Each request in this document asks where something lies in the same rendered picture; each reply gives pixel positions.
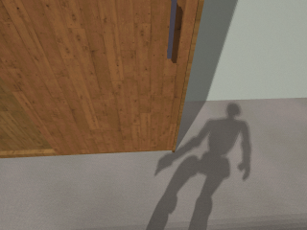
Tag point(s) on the handle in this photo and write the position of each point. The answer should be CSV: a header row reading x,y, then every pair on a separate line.
x,y
171,28

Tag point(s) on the wardrobe door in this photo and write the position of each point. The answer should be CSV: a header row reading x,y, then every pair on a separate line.
x,y
17,130
93,75

